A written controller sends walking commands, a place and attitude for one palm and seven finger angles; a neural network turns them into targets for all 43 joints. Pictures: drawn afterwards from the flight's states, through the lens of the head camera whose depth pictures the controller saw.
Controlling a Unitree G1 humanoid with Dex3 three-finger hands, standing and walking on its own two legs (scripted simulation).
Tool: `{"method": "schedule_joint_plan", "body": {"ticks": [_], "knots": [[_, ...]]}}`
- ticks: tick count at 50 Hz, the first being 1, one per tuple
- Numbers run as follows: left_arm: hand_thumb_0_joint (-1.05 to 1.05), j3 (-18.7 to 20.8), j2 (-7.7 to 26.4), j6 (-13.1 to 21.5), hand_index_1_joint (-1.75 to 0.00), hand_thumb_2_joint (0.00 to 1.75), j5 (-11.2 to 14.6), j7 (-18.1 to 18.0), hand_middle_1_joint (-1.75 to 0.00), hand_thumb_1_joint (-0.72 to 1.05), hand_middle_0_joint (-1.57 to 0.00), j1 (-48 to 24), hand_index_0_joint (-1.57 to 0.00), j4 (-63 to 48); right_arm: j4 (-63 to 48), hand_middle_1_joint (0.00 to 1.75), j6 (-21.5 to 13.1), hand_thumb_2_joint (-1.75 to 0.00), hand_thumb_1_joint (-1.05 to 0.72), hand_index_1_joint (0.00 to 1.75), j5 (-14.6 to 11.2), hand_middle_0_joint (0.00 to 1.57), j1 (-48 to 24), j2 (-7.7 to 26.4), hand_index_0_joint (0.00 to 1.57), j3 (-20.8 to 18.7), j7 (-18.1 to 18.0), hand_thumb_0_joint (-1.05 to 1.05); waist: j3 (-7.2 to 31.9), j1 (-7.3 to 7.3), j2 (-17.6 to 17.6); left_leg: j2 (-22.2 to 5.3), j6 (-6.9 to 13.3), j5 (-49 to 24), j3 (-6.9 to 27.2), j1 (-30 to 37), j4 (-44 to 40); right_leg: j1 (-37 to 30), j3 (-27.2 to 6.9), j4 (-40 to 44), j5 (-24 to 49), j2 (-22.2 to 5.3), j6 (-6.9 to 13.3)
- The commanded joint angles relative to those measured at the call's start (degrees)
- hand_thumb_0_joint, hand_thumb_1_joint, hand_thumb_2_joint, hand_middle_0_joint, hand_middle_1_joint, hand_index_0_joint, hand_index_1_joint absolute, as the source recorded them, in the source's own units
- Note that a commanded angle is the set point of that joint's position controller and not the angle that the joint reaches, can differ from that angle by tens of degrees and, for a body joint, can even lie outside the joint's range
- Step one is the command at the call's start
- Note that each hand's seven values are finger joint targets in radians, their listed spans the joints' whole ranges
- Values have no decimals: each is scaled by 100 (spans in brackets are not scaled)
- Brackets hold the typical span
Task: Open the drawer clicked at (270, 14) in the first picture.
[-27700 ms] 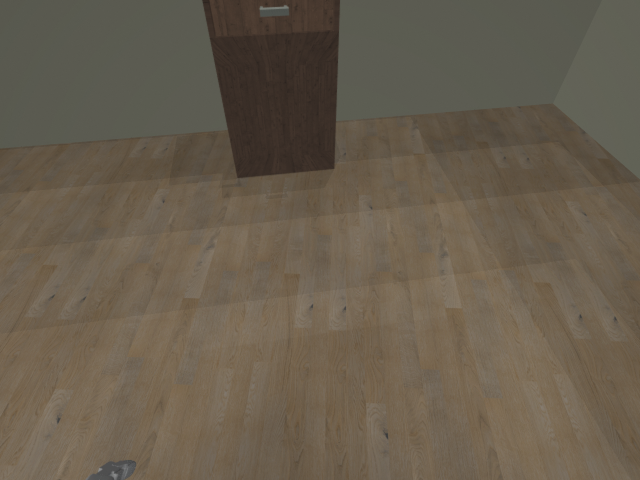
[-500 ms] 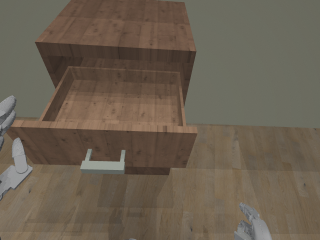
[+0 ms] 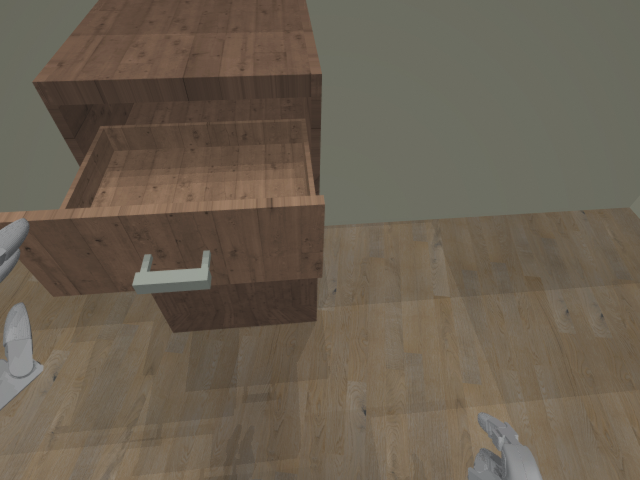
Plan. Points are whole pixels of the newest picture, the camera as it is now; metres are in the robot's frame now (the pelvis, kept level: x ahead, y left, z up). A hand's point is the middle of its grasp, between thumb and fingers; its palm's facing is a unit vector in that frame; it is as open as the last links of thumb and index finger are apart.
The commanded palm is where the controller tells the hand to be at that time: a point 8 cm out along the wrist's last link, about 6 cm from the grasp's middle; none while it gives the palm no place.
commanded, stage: stop stepping back and stand still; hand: left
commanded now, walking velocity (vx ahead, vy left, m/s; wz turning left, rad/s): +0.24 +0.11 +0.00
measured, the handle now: (175, 269) +0.41 +0.24 +0.00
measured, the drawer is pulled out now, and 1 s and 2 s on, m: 0.29 0.29 0.29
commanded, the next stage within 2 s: let the arm hang, fingers relaxed in 1.26 s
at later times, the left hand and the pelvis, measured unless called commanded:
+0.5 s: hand out of the picture +0.08 +0.25 +0.17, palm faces +0.50 -0.76 -0.40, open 7.4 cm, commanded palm +0.01 +0.28 +0.19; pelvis -0.10 -0.01 -0.01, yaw +5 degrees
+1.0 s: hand out of the picture +0.10 +0.22 +0.15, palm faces +0.38 -0.80 -0.46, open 7.4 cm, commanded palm +0.04 +0.27 +0.19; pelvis -0.08 -0.02 +0.00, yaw +3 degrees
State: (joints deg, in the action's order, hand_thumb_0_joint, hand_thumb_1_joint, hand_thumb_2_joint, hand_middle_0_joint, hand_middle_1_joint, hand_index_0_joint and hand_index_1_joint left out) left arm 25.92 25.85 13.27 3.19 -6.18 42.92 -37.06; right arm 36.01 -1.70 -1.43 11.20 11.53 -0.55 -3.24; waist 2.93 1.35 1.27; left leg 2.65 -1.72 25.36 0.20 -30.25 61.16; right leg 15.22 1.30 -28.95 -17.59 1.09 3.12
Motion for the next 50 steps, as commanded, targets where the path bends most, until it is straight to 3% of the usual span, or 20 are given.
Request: {"method": "schedule_joint_plan", "body": {"ticks": [1, 4, 8, 10, 14, 17, 21, 23, 26, 28, 30, 32, 34, 37, 38, 40, 42, 46, 48, 50], "knots": [[0, 434, 532, 31, -30, 90, -60, -448, -30, 90, -20, -634, -20, -291, -1180, 30, -324, -90, -90, 30, -18, 20, -762, 531, 20, -91, -173, 0, 320, 46, 511, -311, 202, -24, 5, 706, -2094, -557, -967, 323, 3331, -1510, 335], [0, 177, 468, 8, -30, 90, -84, -554, -30, 90, -20, -828, -20, -863, -1168, 30, -472, -90, -90, 30, 43, 20, -559, 655, 20, -198, -128, 0, 516, 53, 487, -247, 341, -1256, -333, 1563, -4108, -1076, -827, 86, 2965, -1307, -17], [0, 323, 774, 102, -30, 90, -130, -535, -30, 90, -20, -822, -20, -1741, -1272, 30, -612, -90, -90, 30, 40, 20, -424, 830, 20, -322, 37, 0, 822, -51, -940, -1234, 592, -4433, 389, 2823, -3564, -331, -113, -650, 1940, -452, -352], [0, 440, 940, 135, -30, 90, -154, -478, -30, 90, -20, -876, -20, -2080, -1199, 30, -615, -90, -90, 30, 104, 20, -488, 663, 20, -208, 125, 0, 367, -71, -1725, -1358, 632, -3657, 787, 2172, -4022, -45, 157, -636, -66, -323, -363], [0, 341, 553, 46, -30, 90, -85, -474, -30, 90, -20, -920, -20, -1055, -1069, 30, -618, -90, -90, 30, 26, 20, -491, 776, 20, -195, 131, 0, -377, -33, -944, -1172, 690, -292, 545, 334, -4165, -967, 163, -15, -31, -185, -297], [0, 171, 351, -36, -30, 90, -82, -444, -30, 90, -20, -1102, -20, -216, -1104, 30, -502, -90, -90, 30, -10, 20, -467, 772, 20, -179, 39, 0, -805, 15, -419, -744, 591, 1395, 404, -31, -3846, -248, -509, 502, -1470, -236, -142], [0, -81, 369, -57, -30, 90, -99, -353, -30, 90, -20, -1604, -20, -78, -1050, 30, -397, -90, -90, 30, 8, 20, -426, 701, 20, -177, 29, 0, -618, 72, 1038, -179, 442, 181, -147, 570, -1567, 629, -2204, 1746, -2464, -1365, 384], [0, -113, 363, -24, -30, 90, -110, -349, -30, 90, -20, -1657, -20, -243, -991, 30, -416, -90, -90, 30, 64, 20, -394, 683, 20, -189, 70, 0, -132, 51, 1184, -283, 442, -66, -70, 820, -1551, 291, -2185, 1655, -1851, -1662, 564], [0, -109, 429, -4, -30, 90, -180, -423, -30, 90, -20, -1378, -20, -826, -1024, 30, -423, -90, -90, 30, 129, 20, -371, 596, 20, -64, -11, 0, -63, 75, 86, -306, 538, 125, -122, 2052, -3357, 1169, -1118, 1046, -2424, -1064, 207], [0, 33, 519, 118, -30, 90, -205, -480, -30, 90, -20, -1406, -20, -1485, -1103, 30, -563, -90, -90, 30, 202, 20, -393, 784, 20, -94, -9, 0, -212, 29, -1496, -1456, 1024, 1399, 1849, 1825, -4805, 1306, -192, -1024, -1357, 4, -207], [0, 399, 1016, 168, -30, 90, -317, -540, -30, 90, -20, -1779, -20, -1934, -1061, 30, -734, -90, -90, 30, 196, 20, -322, 518, 20, -88, 13, 0, -243, 38, -1859, -2140, 1494, 1713, 2606, 1023, -5329, 1325, -117, -3295, -933, 24, -338], [0, 305, 719, 123, -30, 90, -301, -525, -30, 90, -20, -1112, -20, -1601, -943, 30, -879, -90, -90, 30, 170, 20, -264, 569, 20, -152, 89, 0, -346, -58, -1178, -1816, 1347, 427, 1716, 1197, -4885, 1389, -201, -3001, -724, -157, -332], [0, 263, 542, 59, -30, 90, -179, -547, -30, 90, -20, -737, -20, -1174, -809, 30, -889, -90, -90, 30, 143, 20, -248, 605, 20, -139, 68, 0, -275, -149, -1235, -1485, 1027, -987, 830, 1359, -4393, 814, 154, -1609, -758, -181, -377], [0, 204, 410, 64, -30, 90, -125, -466, -30, 90, -20, -734, -20, -527, -746, 30, -785, -90, -90, 30, 110, 20, -261, 692, 20, -114, 59, 0, -188, -80, -872, -1187, 682, -1861, 427, 1216, -3489, -469, 425, 592, 223, -28, -382], [0, 166, 401, 86, -30, 90, -139, -416, -30, 90, -20, -847, -20, -322, -730, 30, -744, -90, -90, 30, 87, 20, -247, 694, 20, -160, 62, 0, -161, -10, -328, -948, 523, -1527, 179, 1011, -3114, -836, 76, 891, 724, -241, -302], [0, 317, 558, 98, -30, 90, -78, -399, -30, 90, -20, -890, -20, -52, -789, 30, -628, -90, -90, 30, 85, 20, -256, 670, 20, -214, 84, 0, -51, 64, 944, -355, 241, -609, -176, 307, -1964, -1063, -1824, 1278, 1743, -1545, 283], [0, 210, 398, 81, -30, 90, -40, -390, -30, 90, -20, -752, -20, 64, -769, 30, -520, -90, -90, 30, -6, 20, -224, 696, 20, -329, 102, 0, 73, 15, 1087, -368, 225, 5, 2, 296, -1261, -899, -2036, 1470, 721, -1707, 360], [0, 331, 560, 206, -30, 90, -84, -425, -30, 90, -20, -537, -20, -773, -970, 30, -396, -90, -90, 30, 47, 20, -544, 514, 20, -157, 87, 0, 182, -32, 565, -482, 254, -355, 7, 609, -2364, -1216, -1109, 889, 2499, -1501, 451], [0, 327, 588, 248, -30, 90, -74, -476, -30, 90, -20, -576, -20, -1158, -998, 30, -441, -90, -90, 30, 78, 20, -514, 493, 20, -113, 45, 0, 274, 7, 268, -342, 276, -1319, -164, 1434, -3442, -1002, -688, 719, 2252, -1140, 178], [0, 321, 710, 267, -30, 90, -51, -517, -30, 90, -20, -683, -20, -1586, -1031, 30, -519, -90, -90, 30, 102, 20, -583, 687, 20, -204, -8, 0, 213, -73, -681, -760, 372, -2623, 276, 2086, -3919, -644, -367, 344, 1692, -651, -162]]}}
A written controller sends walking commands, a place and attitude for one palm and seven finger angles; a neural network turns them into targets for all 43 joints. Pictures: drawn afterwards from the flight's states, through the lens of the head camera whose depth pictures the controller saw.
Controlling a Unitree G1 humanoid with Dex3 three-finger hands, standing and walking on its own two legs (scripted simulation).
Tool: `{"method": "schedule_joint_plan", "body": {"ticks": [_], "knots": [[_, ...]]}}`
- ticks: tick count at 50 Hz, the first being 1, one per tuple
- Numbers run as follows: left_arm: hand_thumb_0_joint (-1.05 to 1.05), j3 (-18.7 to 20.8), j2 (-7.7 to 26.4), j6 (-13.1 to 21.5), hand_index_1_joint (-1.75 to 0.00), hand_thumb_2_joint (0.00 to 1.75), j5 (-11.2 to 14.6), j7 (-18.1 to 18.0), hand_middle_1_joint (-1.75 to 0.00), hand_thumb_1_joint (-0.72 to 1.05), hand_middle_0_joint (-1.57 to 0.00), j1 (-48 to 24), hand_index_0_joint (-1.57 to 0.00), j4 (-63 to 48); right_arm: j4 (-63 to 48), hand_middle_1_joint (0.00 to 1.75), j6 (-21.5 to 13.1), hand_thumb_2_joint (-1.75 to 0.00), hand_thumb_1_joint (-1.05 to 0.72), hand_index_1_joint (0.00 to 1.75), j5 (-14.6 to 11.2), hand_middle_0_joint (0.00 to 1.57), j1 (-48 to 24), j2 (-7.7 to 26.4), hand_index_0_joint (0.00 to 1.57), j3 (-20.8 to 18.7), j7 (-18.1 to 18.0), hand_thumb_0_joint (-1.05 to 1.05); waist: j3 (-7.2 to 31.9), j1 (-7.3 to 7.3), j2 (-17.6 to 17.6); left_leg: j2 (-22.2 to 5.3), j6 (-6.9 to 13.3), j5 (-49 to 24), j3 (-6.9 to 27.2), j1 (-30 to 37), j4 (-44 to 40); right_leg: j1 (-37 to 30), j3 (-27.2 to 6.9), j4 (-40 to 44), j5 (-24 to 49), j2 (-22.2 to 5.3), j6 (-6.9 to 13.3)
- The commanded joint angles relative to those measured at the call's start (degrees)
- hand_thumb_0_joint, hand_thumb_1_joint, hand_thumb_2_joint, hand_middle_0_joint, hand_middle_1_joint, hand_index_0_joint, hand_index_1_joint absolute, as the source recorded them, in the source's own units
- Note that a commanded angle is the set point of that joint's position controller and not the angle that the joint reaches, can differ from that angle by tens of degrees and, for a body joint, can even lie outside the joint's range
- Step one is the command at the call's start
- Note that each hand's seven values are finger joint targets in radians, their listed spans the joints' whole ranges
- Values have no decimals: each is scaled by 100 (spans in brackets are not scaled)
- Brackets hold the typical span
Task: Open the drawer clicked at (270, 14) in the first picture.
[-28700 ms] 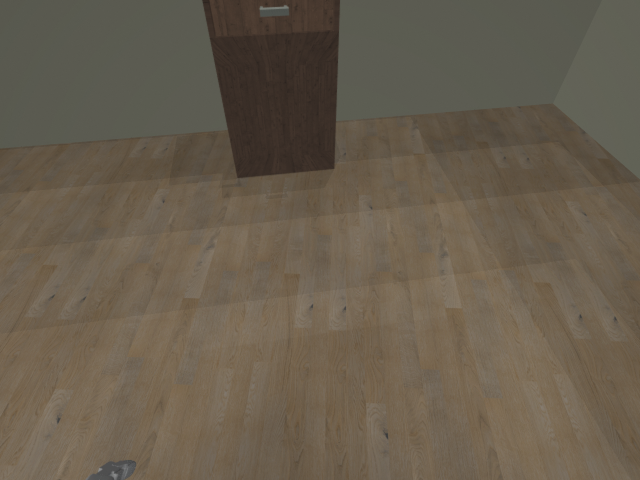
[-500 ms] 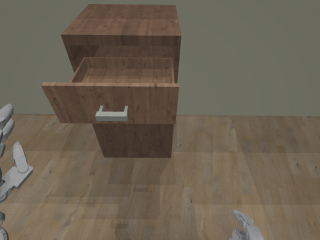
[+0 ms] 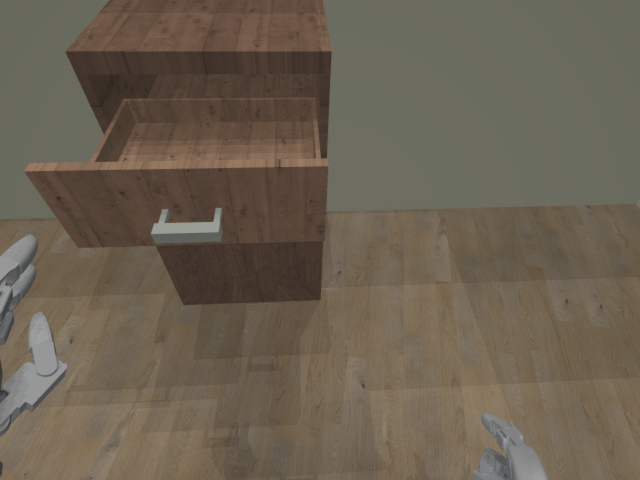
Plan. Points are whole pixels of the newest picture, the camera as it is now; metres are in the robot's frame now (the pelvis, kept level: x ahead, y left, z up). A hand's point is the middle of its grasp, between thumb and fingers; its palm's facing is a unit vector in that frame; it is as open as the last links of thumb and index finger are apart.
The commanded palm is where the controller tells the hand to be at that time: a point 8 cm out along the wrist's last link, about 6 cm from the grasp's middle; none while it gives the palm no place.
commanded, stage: stop stepping back and stand still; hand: left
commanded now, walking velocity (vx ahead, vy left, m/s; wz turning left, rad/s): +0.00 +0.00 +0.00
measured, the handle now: (189, 223) +0.50 +0.23 +0.00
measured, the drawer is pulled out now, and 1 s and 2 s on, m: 0.29 0.29 0.29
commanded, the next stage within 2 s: let the arm hang, fingers relaxed in 0.26 s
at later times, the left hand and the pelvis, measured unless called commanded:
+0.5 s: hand (112, 439) +0.18 +0.26 -0.04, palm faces +0.10 -0.90 -0.42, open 7.4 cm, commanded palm none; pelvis +0.00 +0.02 +0.00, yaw +0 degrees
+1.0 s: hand out of the picture -0.06 +0.21 -0.16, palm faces +0.04 -0.97 -0.24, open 7.3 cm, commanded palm none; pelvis -0.02 +0.02 +0.01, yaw +0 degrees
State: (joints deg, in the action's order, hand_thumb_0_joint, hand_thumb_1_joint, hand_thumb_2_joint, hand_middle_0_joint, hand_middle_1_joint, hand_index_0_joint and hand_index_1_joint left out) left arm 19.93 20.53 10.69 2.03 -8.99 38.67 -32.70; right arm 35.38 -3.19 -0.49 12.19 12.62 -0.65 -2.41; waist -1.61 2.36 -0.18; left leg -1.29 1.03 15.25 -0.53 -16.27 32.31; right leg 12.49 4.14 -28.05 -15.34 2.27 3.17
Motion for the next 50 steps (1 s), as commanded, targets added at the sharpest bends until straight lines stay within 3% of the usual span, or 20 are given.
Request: {"method": "schedule_joint_plan", "body": {"ticks": [1, 2, 5, 9, 13, 17, 18, 19, 20, 21, 23, 25, 27, 31, 34, 38, 39, 40, 42, 50], "knots": [[0, 873, 1202, 538, -30, 90, 64, -232, -30, 90, -20, -207, -20, -2097, -1000, 30, -406, -90, -90, 30, 19, 20, -665, 642, 20, -227, -90, 0, 674, -263, -852, -687, 225, -2044, 744, 793, -984, -174, -527, 149, 1135, -546, -294], [0, 860, 1206, 532, -30, 90, 61, -209, -30, 90, -20, -149, -20, -2064, -1010, 30, -437, -90, -90, 30, -2, 20, -626, 672, 20, -245, -78, 0, 678, -294, -864, -811, 255, -2004, 787, 808, -956, -55, -527, 201, 827, -454, -354], [0, 986, 1190, 453, -30, 90, 46, -207, -30, 90, -20, -213, -20, -1689, -949, 30, -418, -90, -90, 30, -5, 20, -612, 556, 20, -194, -91, 0, 391, -201, -918, -553, 136, -1682, 499, 302, -980, -344, -551, 458, 1214, -399, -314], [0, 769, 920, 394, -30, 90, 98, -146, -30, 90, -20, -158, -20, -1053, -915, 30, -394, -90, -90, 30, -57, 20, -501, 583, 20, -229, -49, 0, 675, -139, -218, -348, 8, -1633, 279, 429, -728, -601, -680, 705, 1840, -538, -273], [0, 689, 904, 307, -30, 90, 126, -86, -30, 90, -20, -159, -20, -1052, -1013, 30, -326, -90, -90, 30, -70, 20, -593, 595, 20, -200, -39, 0, 751, -155, -62, -345, 0, -1736, 272, 501, -875, -656, -557, 748, 1868, -484, -309], [0, 732, 1020, 260, -30, 90, 133, -83, -30, 90, -20, -165, -20, -1326, -1092, 30, -290, -90, -90, 30, -45, 20, -659, 560, 20, -155, -62, 0, 757, -186, -202, -301, 1, -1621, 255, 473, -994, -683, -510, 800, 1717, -457, -317], [0, -1554, 134, -517, -30, 90, -418, 668, -30, 90, -20, -1044, -20, 3670, 367, 30, -592, -90, -90, 30, -97, 20, -899, 1362, 20, -385, 407, 0, 132, 8, -194, -411, 6, -1963, 335, 61, -187, 297, -231, -111, 1917, -850, -161], [0, -1342, -45, -876, -30, 90, -420, 785, -30, 90, -20, -948, -20, 3989, 531, 30, -324, -90, -90, 30, 14, 20, -242, 995, 20, -373, 389, 0, 667, -67, -147, -506, 18, -1821, 272, 365, -237, 377, -536, -16, 1372, -772, -132], [0, -1411, -170, -969, -30, 90, -413, 807, -30, 90, -20, -941, -20, 3957, 477, 30, -254, -90, -90, 30, 36, 20, -127, 916, 20, -333, 359, 0, 622, -66, -151, -526, 43, -1853, 304, 446, -190, 542, -452, 0, 1084, -706, -161], [0, -1441, -212, -981, -30, 90, -394, 827, -30, 90, -20, -1076, -20, 4152, 430, 30, -144, -90, -90, 30, 66, 20, -72, 836, 20, -253, 336, 0, 725, -104, -121, -604, 204, -1508, 504, 79, -292, 365, -376, -153, 763, -676, -167], [0, -1494, -129, -1005, -30, 90, -417, 859, -30, 90, -20, -1485, -20, 4699, 413, 30, -21, -90, -90, 30, 124, 20, -200, 840, 20, -162, 292, 0, 571, -181, 607, -531, 314, -1325, 695, -275, -307, 116, -455, -142, 782, -627, -134], [0, -1514, -49, -1042, -30, 90, -426, 836, -30, 90, -20, -1858, -20, 5386, 482, 30, 79, -90, -90, 30, 162, 20, -158, 784, 20, -175, 257, 0, 675, -181, 1310, -299, 211, -1267, 574, 65, -67, 158, -698, 18, 1145, -896, 71], [0, -1576, -93, -1113, -30, 90, -385, 817, -30, 90, -20, -2028, -20, 6049, 648, 30, 207, -90, -90, 30, 185, 20, -77, 662, 20, -113, 205, 0, 552, -157, 1122, -182, 167, -1263, 448, 229, -74, 153, -802, 145, 1414, -995, 100], [0, -1658, -156, -1187, -30, 90, -325, 776, -30, 90, -20, -2122, -20, 7199, 1110, 30, 301, -90, -90, 30, 194, 20, -80, 535, 20, -23, 151, 0, 30, -252, -639, -366, 212, -667, 712, -58, -877, 22, -674, 378, 97, -662, -61], [0, -1621, -359, -1164, -30, 90, -309, 772, -30, 90, -20, -1899, -20, 7908, 1413, 30, 335, -90, -90, 30, 202, 20, 115, 389, 20, -32, 95, 0, -63, -292, -1155, -322, 175, 247, 739, -278, -1192, -226, -661, 596, -109, -626, 2], [0, -1692, -381, -1131, -30, 90, -282, 788, -30, 90, -20, -1842, -20, 8499, 1744, 30, 369, -90, -90, 30, 165, 20, 526, 327, 20, -63, 57, 0, 117, -263, -846, -371, 172, 510, 765, -98, -1318, -373, -628, 787, -106, -640, 16], [0, -1708, -398, -1120, -30, 90, -277, 788, -30, 90, -20, -1836, -20, 8625, 1830, 30, 369, -90, -90, 30, 161, 20, 603, 299, 20, -68, 53, 0, 73, -259, -728, -363, 170, 437, 734, -52, -1307, -324, -637, 828, -86, -662, 28], [0, -1722, -404, -1109, -30, 90, -278, 777, -30, 90, -20, -1831, -20, 8725, 1885, 30, 374, -90, -90, 30, 146, 20, 670, 289, 20, -83, 45, 0, 49, -249, -364, -400, 177, 266, 743, 90, -1281, -264, -630, 876, -70, -651, 26], [0, -1755, -492, -1110, -30, 90, -271, 770, -30, 90, -20, -1834, -20, 8920, 2034, 30, 375, -90, -90, 30, 148, 20, 834, 252, 20, -86, 33, 0, -124, -214, -183, -390, 175, 311, 715, 111, -1307, -105, -656, 964, -206, -678, 21], [0, -1798, -598, -1098, -30, 90, -278, 715, -30, 90, -20, -1672, -20, 9387, 2456, 30, 383, -90, -90, 30, 142, 20, 1072, 69, 20, -64, 27, 0, -552, -206, 141, -359, 169, 219, 561, 278, -1325, 339, -736, 1114, -540, -681, 3]]}}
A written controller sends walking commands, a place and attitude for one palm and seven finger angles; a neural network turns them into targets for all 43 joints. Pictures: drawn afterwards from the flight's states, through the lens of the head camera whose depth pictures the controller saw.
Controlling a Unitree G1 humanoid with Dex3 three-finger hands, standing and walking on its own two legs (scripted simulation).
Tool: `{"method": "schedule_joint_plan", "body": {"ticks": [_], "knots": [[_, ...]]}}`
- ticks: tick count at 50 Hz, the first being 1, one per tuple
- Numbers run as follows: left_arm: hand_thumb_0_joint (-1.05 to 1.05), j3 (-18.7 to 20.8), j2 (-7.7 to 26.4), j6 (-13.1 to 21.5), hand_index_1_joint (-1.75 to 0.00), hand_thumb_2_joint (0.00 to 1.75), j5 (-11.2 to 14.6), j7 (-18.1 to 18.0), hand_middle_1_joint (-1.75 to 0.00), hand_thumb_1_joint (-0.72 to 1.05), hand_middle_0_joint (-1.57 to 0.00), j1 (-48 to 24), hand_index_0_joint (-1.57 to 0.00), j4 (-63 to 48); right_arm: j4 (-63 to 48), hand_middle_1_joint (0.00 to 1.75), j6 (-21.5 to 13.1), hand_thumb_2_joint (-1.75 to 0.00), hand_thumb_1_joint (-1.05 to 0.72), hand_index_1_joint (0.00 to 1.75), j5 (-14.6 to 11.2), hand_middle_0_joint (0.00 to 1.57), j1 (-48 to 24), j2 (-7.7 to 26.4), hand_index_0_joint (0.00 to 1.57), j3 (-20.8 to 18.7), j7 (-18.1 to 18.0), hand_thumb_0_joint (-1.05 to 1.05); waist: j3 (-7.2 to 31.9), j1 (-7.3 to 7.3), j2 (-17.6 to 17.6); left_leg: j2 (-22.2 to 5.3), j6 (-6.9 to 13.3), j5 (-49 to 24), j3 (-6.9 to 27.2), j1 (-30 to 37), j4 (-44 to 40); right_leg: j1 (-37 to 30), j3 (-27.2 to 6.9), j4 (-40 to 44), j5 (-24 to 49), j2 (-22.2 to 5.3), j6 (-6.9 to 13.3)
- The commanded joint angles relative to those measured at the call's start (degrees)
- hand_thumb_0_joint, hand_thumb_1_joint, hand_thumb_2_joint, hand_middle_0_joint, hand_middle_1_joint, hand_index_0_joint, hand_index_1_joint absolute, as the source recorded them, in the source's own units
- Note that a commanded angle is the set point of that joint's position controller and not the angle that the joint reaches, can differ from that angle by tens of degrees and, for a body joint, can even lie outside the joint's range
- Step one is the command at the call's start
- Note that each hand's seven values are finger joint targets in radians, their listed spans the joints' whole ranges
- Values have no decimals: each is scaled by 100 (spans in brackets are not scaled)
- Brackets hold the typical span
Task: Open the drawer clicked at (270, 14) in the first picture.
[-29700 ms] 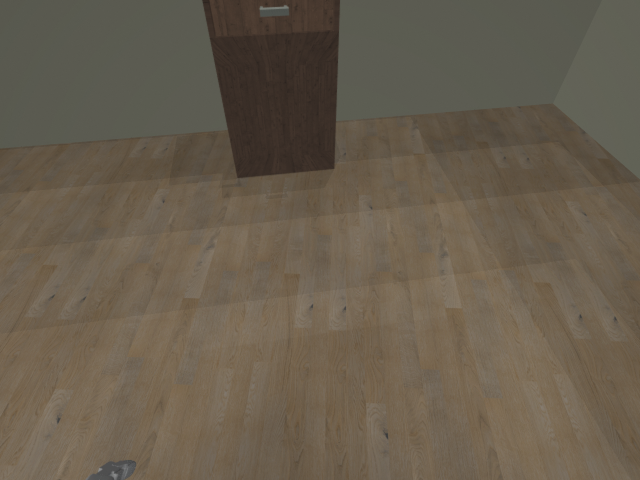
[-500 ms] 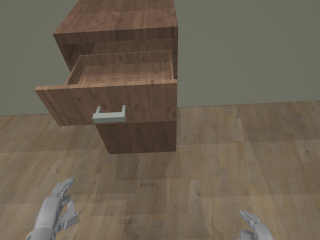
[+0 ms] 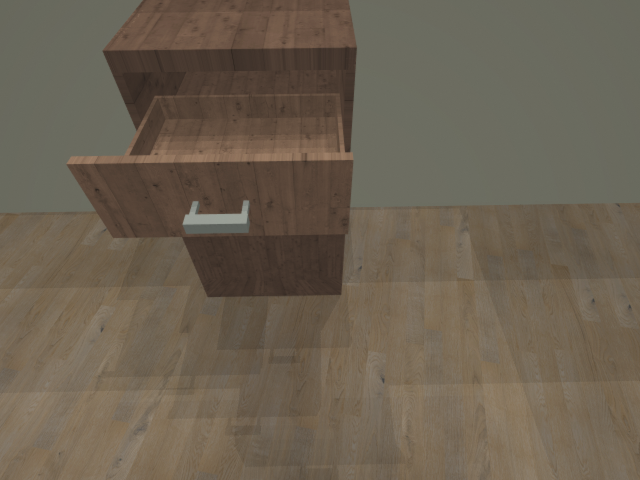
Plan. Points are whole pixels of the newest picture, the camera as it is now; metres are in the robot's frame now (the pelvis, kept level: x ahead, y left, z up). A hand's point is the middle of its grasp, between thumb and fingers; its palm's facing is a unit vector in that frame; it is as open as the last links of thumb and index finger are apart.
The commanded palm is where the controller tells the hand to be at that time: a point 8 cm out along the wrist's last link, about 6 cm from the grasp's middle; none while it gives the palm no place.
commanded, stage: let the arm hang, fingers relaxed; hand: left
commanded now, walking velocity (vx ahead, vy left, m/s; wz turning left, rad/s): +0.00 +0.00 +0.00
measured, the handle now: (218, 214) +0.52 +0.21 +0.00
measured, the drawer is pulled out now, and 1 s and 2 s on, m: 0.29 0.29 0.29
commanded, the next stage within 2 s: look to check the result in 0.46 s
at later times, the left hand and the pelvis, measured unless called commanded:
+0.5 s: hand out of the picture +0.00 +0.15 -0.17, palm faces +0.03 -0.98 -0.17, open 7.3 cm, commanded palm none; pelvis +0.01 -0.01 +0.00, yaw -1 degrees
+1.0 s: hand out of the picture +0.02 +0.14 -0.17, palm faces +0.03 -0.98 -0.19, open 7.4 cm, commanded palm none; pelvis +0.03 -0.03 +0.00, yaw -1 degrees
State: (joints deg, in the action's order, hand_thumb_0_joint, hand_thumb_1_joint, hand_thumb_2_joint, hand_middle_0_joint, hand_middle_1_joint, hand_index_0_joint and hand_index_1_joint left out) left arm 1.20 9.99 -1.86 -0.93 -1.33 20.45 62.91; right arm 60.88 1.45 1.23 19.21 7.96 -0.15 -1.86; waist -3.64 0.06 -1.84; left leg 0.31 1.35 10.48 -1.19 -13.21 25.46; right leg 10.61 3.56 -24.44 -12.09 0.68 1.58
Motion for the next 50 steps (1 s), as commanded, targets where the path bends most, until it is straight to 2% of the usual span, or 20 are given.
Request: {"method": "schedule_joint_plan", "body": {"ticks": [1, 9, 11, 16, 17, 23, 30, 32, 39, 42, 49, 50], "knots": [[0, 72, 434, 152, -30, 90, 25, -52, -30, 90, -20, 147, -20, -129, -53, 30, -82, -90, -90, 30, -18, 20, 397, 469, 20, -103, -27, 0, -351, 31, 363, -516, 144, 677, 617, -43, -642, 516, -663, 736, -836, -536, 154], [0, 73, 312, 189, -30, 90, 33, -76, -30, 90, -20, 148, -20, -22, 131, 30, -112, -90, -90, 30, -23, 20, 396, 302, 20, -85, -40, 0, -344, 25, 312, -477, 105, 337, 485, 57, -568, 513, -715, 726, -624, -567, 160], [0, 85, 286, 189, -30, 90, 27, -88, -30, 90, -20, 125, -20, -27, 167, 30, -117, -90, -90, 30, -19, 20, 413, 248, 20, -85, -46, 0, -388, 30, 140, -496, 103, 298, 472, 53, -585, 512, -713, 722, -536, -558, 160], [0, 110, 259, 196, -30, 90, 27, -91, -30, 90, -20, 62, -20, -5, 195, 30, -143, -90, -90, 30, -22, 20, 403, 215, 20, -91, -66, 0, -329, 15, 56, -515, 81, 208, 471, 34, -612, 344, -672, 664, -299, -543, 159], [0, 109, 255, 195, -30, 90, 32, -88, -30, 90, -20, 55, -20, 6, 200, 30, -146, -90, -90, 30, -23, 20, 394, 226, 20, -85, -72, 0, -327, 7, -85, -513, 74, 215, 471, 19, -624, 308, -691, 663, -271, -545, 162], [0, 117, 225, 215, -30, 90, 42, -88, -30, 90, -20, 38, -20, 38, 199, 30, -157, -90, -90, 30, -29, 20, 399, 244, 20, -102, -90, 0, -152, 18, 67, -540, 63, -45, 448, 202, -566, 201, -671, 671, -35, -553, 161], [0, 117, 244, 232, -30, 90, 32, -102, -30, 90, -20, 43, -20, 65, 218, 30, -151, -90, -90, 30, -43, 20, 348, 281, 20, -119, -92, 0, -178, 19, 210, -544, 48, -224, 406, 334, -529, 234, -684, 746, 1, -571, 165], [0, 116, 255, 237, -30, 90, 42, -100, -30, 90, -20, 3, -20, 72, 243, 30, -159, -90, -90, 30, -32, 20, 368, 269, 20, -107, -93, 0, -108, 29, 97, -554, 47, -331, 402, 334, -530, 113, -682, 721, 178, -584, 166], [0, 113, 272, 251, -30, 90, 43, -104, -30, 90, -20, -14, -20, 87, 254, 30, -156, -90, -90, 30, -38, 20, 269, 323, 20, -111, -98, 0, -187, 37, 164, -562, 27, -336, 392, 370, -557, 110, -707, 777, 231, -587, 161], [0, 118, 297, 262, -30, 90, 41, -108, -30, 90, -20, -23, -20, 84, 257, 30, -165, -90, -90, 30, -42, 20, 229, 338, 20, -109, -97, 0, -154, 29, 189, -581, 21, -488, 381, 420, -544, 46, -663, 761, 471, -597, 148], [0, 116, 351, 268, -30, 90, 45, -101, -30, 90, -20, -91, -20, 85, 255, 30, -156, -90, -90, 30, -35, 20, 116, 402, 20, -116, -96, 0, -228, 34, 103, -579, 7, -386, 365, 456, -584, 82, -728, 835, 362, -597, 160], [0, 122, 379, 273, -30, 90, 42, -103, -30, 90, -20, -73, -20, 71, 250, 30, -154, -90, -90, 30, -39, 20, 118, 421, 20, -122, -99, 0, -216, 22, 196, -586, 4, -352, 363, 471, -579, 78, -730, 855, 312, -564, 155]]}}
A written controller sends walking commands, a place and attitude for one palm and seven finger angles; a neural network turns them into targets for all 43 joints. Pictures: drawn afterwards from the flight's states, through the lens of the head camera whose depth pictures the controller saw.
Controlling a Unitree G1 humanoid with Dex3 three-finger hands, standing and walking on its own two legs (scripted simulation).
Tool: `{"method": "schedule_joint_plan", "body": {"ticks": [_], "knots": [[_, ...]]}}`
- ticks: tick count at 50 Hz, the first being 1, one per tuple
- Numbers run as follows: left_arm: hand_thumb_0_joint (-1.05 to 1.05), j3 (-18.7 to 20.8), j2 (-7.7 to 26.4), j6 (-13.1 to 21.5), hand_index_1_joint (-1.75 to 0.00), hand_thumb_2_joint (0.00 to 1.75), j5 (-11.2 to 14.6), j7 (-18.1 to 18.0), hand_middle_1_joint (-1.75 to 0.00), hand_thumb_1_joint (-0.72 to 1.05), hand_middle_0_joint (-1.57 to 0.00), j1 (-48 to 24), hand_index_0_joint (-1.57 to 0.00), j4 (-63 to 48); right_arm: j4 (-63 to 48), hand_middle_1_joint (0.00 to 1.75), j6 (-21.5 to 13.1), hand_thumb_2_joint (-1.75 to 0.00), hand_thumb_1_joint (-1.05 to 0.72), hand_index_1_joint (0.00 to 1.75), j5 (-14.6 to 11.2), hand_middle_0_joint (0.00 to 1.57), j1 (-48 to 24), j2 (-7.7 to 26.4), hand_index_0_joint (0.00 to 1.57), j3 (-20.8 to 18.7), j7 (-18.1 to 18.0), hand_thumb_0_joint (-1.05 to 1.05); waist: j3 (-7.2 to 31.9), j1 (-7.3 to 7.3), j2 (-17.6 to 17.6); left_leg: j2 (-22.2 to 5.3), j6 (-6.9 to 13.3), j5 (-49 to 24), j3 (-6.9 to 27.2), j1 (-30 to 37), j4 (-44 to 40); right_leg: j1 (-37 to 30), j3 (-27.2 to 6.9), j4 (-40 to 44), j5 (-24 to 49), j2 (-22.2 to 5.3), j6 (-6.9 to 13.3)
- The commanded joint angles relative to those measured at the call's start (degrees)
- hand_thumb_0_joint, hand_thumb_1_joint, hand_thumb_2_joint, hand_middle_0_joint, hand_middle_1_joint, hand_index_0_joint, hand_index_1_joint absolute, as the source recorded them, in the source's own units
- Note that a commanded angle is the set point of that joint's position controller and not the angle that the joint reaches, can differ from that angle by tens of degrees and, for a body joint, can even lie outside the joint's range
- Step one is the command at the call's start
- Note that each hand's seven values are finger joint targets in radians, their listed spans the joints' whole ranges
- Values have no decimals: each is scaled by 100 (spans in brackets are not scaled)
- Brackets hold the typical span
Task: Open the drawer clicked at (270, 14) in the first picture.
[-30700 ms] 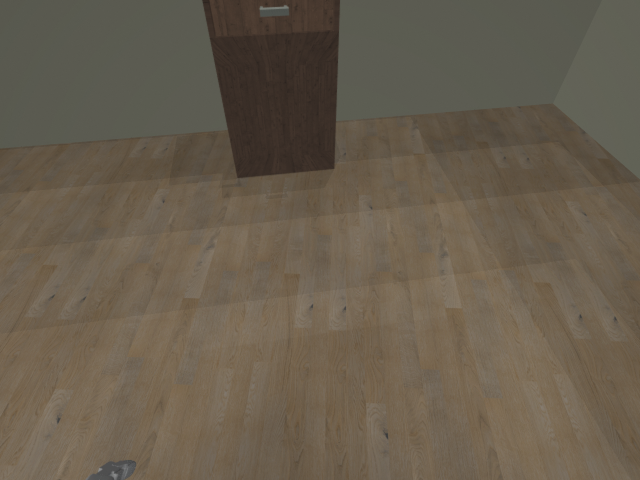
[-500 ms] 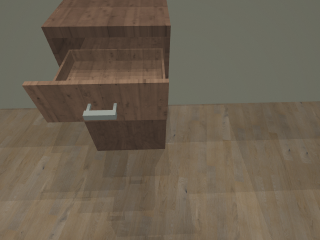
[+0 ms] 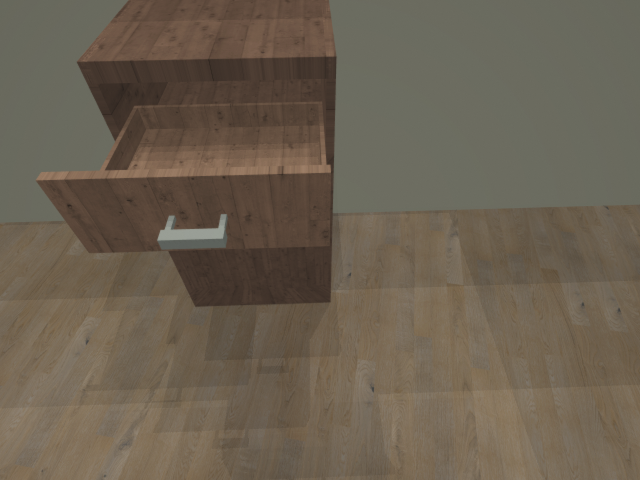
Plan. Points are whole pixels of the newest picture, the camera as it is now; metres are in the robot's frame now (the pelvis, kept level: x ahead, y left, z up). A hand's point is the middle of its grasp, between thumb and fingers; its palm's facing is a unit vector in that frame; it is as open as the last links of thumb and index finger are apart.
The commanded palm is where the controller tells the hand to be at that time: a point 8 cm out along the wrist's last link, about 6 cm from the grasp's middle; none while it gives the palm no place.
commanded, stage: look to check the result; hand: left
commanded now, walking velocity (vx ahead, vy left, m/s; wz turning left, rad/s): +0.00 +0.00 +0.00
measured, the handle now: (195, 229) +0.49 +0.24 +0.00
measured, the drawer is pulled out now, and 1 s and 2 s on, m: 0.29 0.29 0.29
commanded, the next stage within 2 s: stand and wait in 0.02 s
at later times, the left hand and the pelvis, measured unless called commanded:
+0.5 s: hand out of the picture +0.02 +0.17 -0.17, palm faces +0.03 -0.97 -0.24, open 7.4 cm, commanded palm none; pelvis +0.01 -0.01 +0.00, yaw +0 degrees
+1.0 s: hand out of the picture +0.04 +0.20 -0.17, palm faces +0.02 -0.97 -0.26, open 7.4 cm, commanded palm none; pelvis +0.00 -0.01 +0.00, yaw +0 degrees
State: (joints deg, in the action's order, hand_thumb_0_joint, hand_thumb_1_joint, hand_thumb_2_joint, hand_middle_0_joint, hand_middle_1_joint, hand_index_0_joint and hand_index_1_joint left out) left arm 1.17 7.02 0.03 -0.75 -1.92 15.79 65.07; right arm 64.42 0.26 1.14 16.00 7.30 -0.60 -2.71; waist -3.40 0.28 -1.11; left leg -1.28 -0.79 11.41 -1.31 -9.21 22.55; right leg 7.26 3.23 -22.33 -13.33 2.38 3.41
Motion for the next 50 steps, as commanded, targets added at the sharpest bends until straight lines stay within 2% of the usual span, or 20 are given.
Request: {"method": "schedule_joint_plan", "body": {"ticks": [1, 6, 11, 15, 17, 19, 20, 21, 25, 27, 36, 38, 40, 41, 46, 48, 50], "knots": [[0, 120, 676, 83, -30, 90, 27, -41, -30, 90, -20, 370, -20, -147, -92, 30, -43, -90, -90, 30, -22, 20, 417, 493, 20, -79, -10, 0, -237, 3, 94, -426, 219, -494, 362, 56, -287, 388, -708, 630, 517, -759, -30], [0, 141, 749, 109, -30, 90, 31, -44, -30, 90, -20, 324, -20, -169, -112, 30, -63, -90, -90, 30, -28, 20, 359, 571, 20, -96, -21, 0, -57, -4, 115, -443, 212, -696, 352, 128, -246, 192, -689, 573, 986, -786, -28], [0, 165, 826, 115, -30, 90, 30, -42, -30, 90, -20, 248, -20, -188, -119, 30, -55, -90, -90, 30, -27, 20, 306, 626, 20, -117, -28, 0, -40, 9, 51, -457, 195, -695, 319, 152, -231, 147, -711, 601, 1119, -804, -33], [0, 178, 897, 127, -30, 90, 29, -45, -30, 90, -20, 214, -20, -214, -143, 30, -57, -90, -90, 30, -35, 20, 221, 702, 20, -130, -33, 0, -26, -9, 175, -464, 187, -776, 327, 209, -227, 120, -702, 581, 1346, -792, -33], [0, 182, 925, 123, -30, 90, 33, -39, -30, 90, -20, 136, -20, -215, -134, 30, -57, -90, -90, 30, -28, 20, 227, 724, 20, -127, -28, 0, -40, 9, 74, -465, 177, -726, 325, 155, -260, 90, -726, 594, 1294, -807, -31], [0, 180, 964, 120, -30, 90, 35, -33, -30, 90, -20, 89, -20, -217, -142, 30, -49, -90, -90, 30, -25, 20, 190, 765, 20, -129, -23, 0, -78, 9, 75, -465, 169, -637, 324, 149, -282, 114, -729, 637, 1156, -815, -23], [0, 188, 989, 124, -30, 90, 26, -37, -30, 90, -20, 125, -20, -227, -155, 30, -43, -90, -90, 30, -31, 20, 158, 776, 20, -138, -23, 0, -111, -8, 190, -469, 175, -661, 318, 200, -261, 167, -739, 667, 1176, -793, -47], [0, 185, 1002, 120, -30, 90, 29, -35, -30, 90, -20, 78, -20, -229, -150, 30, -38, -90, -90, 30, -25, 20, 170, 795, 20, -137, -19, 0, -115, 12, 104, -464, 173, -636, 315, 163, -250, 138, -742, 686, 1155, -817, -53], [0, 210, 1095, 128, -30, 90, 25, -33, -30, 90, -20, 12, -20, -252, -173, 30, -26, -90, -90, 30, -30, 20, 116, 860, 20, -153, -10, 0, -87, 5, 226, -454, 162, -556, 300, 187, -244, 123, -780, 749, 1096, -817, -92], [0, 217, 1144, 125, -30, 90, 32, -26, -30, 90, -20, -67, -20, -257, -159, 30, -29, -90, -90, 30, -19, 20, 102, 884, 20, -151, 0, 0, -87, 14, 150, -450, 161, -533, 311, 135, -265, 95, -792, 769, 1005, -841, -81], [0, 234, 1273, 133, -30, 90, 35, -18, -30, 90, -20, -183, -20, -271, -186, 30, -28, -90, -90, 30, -22, 20, 20, 1029, 20, -166, -2, 0, -20, 15, 157, -474, 154, -604, 293, 182, -251, 6, -788, 801, 1280, -876, -159], [0, 245, 1311, 138, -30, 90, 37, -9, -30, 90, -20, -235, -20, -278, -194, 30, -35, -90, -90, 30, -18, 20, -20, 1070, 20, -168, -2, 0, 18, 19, 56, -483, 140, -622, 314, 195, -280, -17, -805, 785, 1290, -871, -121], [0, 246, 1318, 141, -30, 90, 29, -7, -30, 90, -20, -248, -20, -279, -214, 30, -40, -90, -90, 30, -27, 20, -40, 1093, 20, -171, -3, 0, 32, 9, 147, -507, 150, -673, 332, 255, -307, 1, -777, 785, 1276, -844, -110], [0, 233, 1322, 132, -30, 90, 34, -2, -30, 90, -20, -279, -20, -271, -199, 30, -39, -90, -90, 30, -22, 20, -51, 1099, 20, -169, 4, 0, 11, 16, 24, -507, 153, -629, 335, 222, -323, -3, -771, 801, 1172, -869, -105], [0, 226, 1389, 130, -30, 90, 32, 17, -30, 90, -20, -367, -20, -269, -201, 30, -43, -90, -90, 30, -15, 20, -100, 1183, 20, -161, 20, 0, -60, 18, 112, -526, 160, -539, 373, 195, -409, 63, -791, 867, 814, -843, -81], [0, 229, 1402, 135, -30, 90, 35, 26, -30, 90, -20, -381, -20, -275, -215, 30, -57, -90, -90, 30, -13, 20, -153, 1224, 20, -162, 24, 0, 16, 7, 20, -526, 159, -576, 384, 251, -424, 47, -804, 850, 826, -857, -57], [0, 226, 1428, 135, -30, 90, 27, 29, -30, 90, -20, -408, -20, -274, -219, 30, -54, -90, -90, 30, -22, 20, -172, 1239, 20, -163, 27, 0, -28, 8, 134, -534, 168, -561, 405, 257, -446, 91, -795, 867, 748, -827, -66]]}}
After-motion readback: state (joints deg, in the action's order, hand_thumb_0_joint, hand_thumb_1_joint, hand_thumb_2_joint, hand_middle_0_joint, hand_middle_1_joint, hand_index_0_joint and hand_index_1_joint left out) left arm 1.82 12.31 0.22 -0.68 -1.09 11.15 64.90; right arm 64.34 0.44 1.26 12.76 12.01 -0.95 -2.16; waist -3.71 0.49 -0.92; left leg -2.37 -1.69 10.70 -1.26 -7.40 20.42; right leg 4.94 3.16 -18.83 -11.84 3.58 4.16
